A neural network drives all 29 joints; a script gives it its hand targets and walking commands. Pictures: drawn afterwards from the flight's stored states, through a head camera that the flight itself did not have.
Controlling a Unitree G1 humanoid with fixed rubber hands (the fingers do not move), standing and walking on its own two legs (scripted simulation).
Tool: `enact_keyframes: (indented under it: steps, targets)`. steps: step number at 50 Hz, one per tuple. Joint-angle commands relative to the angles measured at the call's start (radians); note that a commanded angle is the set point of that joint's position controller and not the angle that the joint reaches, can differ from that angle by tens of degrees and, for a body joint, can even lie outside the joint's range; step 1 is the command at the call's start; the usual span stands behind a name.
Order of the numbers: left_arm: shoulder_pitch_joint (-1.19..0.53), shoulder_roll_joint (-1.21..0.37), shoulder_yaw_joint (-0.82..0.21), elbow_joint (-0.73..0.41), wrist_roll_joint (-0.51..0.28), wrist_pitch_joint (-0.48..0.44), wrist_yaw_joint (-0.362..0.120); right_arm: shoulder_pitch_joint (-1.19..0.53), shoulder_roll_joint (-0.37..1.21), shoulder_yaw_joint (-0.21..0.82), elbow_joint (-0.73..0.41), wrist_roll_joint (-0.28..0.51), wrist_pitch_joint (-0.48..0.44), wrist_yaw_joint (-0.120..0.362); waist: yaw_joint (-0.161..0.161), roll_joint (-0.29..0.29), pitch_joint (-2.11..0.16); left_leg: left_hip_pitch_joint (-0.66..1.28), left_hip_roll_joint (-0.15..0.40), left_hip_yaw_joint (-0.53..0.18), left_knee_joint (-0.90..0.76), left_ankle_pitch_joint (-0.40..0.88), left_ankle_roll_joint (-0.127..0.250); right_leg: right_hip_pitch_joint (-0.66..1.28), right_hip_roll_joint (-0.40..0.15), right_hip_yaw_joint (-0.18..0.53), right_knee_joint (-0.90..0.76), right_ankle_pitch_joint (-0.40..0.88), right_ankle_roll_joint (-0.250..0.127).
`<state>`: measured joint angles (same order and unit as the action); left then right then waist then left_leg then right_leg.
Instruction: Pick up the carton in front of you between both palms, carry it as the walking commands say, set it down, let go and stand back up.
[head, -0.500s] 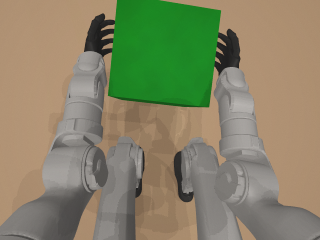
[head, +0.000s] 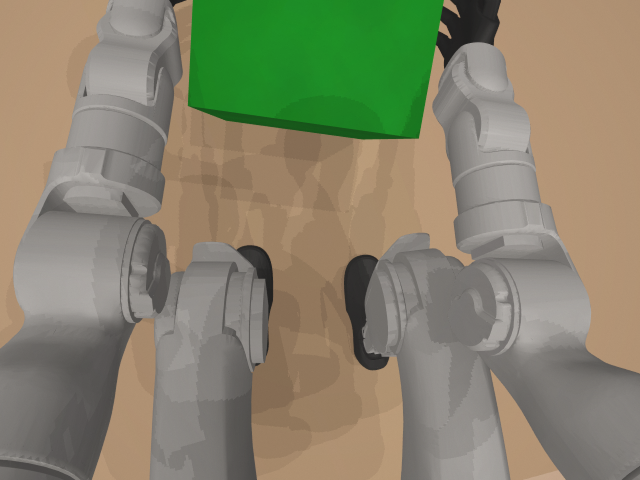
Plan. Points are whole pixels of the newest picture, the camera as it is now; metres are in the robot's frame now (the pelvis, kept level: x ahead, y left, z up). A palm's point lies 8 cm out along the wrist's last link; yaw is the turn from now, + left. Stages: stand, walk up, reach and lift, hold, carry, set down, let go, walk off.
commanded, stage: set down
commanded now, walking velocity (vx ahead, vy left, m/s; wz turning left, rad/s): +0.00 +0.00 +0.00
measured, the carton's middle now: (310, 38) +0.54 +0.02 -0.24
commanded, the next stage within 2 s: none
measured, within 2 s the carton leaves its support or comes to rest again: rests again in 0.36 s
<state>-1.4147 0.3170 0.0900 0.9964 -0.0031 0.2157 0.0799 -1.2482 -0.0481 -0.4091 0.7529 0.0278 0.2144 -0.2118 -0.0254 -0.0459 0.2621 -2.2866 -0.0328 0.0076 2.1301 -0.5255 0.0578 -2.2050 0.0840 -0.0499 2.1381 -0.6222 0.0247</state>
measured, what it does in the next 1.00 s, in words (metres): stands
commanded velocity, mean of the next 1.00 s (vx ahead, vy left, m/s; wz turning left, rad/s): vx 0.00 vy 0.00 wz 0.00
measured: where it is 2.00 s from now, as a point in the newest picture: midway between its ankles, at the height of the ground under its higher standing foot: (311, 328)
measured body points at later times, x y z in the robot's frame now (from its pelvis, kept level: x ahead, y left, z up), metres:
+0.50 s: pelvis -0.01 +0.00 -0.02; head +0.34 +0.04 +0.25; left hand +0.55 +0.17 -0.19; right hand +0.53 -0.14 -0.18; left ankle +0.12 +0.10 -0.35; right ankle +0.10 -0.11 -0.35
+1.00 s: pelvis -0.01 +0.00 -0.03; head +0.34 +0.04 +0.24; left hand +0.55 +0.17 -0.19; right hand +0.53 -0.14 -0.18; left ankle +0.12 +0.10 -0.35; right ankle +0.10 -0.11 -0.35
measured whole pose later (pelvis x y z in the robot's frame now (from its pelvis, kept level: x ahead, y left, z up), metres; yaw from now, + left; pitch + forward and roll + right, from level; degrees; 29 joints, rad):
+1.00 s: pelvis -0.01 +0.00 -0.03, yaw -1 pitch +33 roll -4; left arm -1.52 0.35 0.22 1.18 0.12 0.17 -0.06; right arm -1.37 -0.11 -0.51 0.97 -0.08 0.17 -0.05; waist -0.02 -0.06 0.36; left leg -2.29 0.00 0.01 2.22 -0.52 0.07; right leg -2.22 0.13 -0.05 2.22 -0.60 0.04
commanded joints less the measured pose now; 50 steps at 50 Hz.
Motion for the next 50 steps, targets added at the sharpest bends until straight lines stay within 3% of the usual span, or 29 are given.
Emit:
enact_keyframes:
  steps: [1,5,12,25,40,50]
  targets:
    - [-0.519,-0.954,-0.342,-0.178,-0.128,-0.042,-0.234,-0.647,0.865,0.496,-0.102,0.121,-0.041,0.266,0.011,0.178,-1.413,0.985,-0.07,-0.048,-0.113,0.513,-0.039,0.445,0.085,-0.018,-0.119,0.416,0.008]
    - [-0.45,-0.97,-0.301,-0.113,-0.094,-0.031,-0.25,-0.644,0.854,0.456,-0.069,0.095,-0.031,0.289,0.01,0.175,-1.261,0.899,-0.069,-0.056,-0.104,0.458,-0.033,0.334,0.086,-0.018,-0.112,0.349,0.006]
    - [-0.497,-0.937,-0.25,-0.056,-0.087,-0.055,-0.261,-0.66,0.829,0.401,-0.021,0.068,-0.045,0.293,0.001,0.139,-1.123,0.723,-0.068,-0.048,-0.094,0.352,-0.022,0.341,0.082,-0.013,-0.094,0.314,0.001]
    - [-0.496,-0.827,-0.16,0.041,-0.042,-0.069,-0.268,-0.669,0.795,0.334,0.087,0.063,-0.05,0.315,0.052,0.057,-0.949,0.631,-0.051,-0.064,-0.08,0.269,0.014,0.269,0.077,-0.007,-0.074,0.239,0.006]
    - [-0.4,-0.694,-0.043,0.164,0.066,-0.034,-0.297,-0.577,0.64,0.189,0.197,-0.043,-0.024,0.332,0.051,0.07,-0.702,0.516,-0.039,-0.085,-0.096,0.149,0.024,0.149,0.072,0.007,-0.08,0.125,-0.004]
    - [-0.378,-0.493,0.008,0.195,0.1,-0.054,-0.267,-0.497,0.468,0.108,0.246,-0.086,-0.042,0.297,0.045,0.067,-0.665,0.538,-0.018,-0.084,-0.098,0.121,0.01,0.189,0.055,0.001,-0.074,0.118,0.014]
